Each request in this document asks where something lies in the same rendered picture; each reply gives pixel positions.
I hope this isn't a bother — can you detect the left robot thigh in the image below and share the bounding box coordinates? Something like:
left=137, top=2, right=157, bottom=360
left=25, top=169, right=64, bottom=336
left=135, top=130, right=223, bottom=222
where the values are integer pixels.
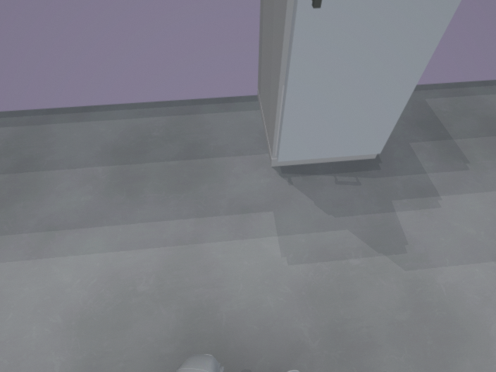
left=175, top=354, right=224, bottom=372

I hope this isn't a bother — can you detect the fridge door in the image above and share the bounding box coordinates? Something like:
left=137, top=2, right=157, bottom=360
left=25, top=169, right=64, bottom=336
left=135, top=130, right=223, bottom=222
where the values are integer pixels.
left=277, top=0, right=461, bottom=162

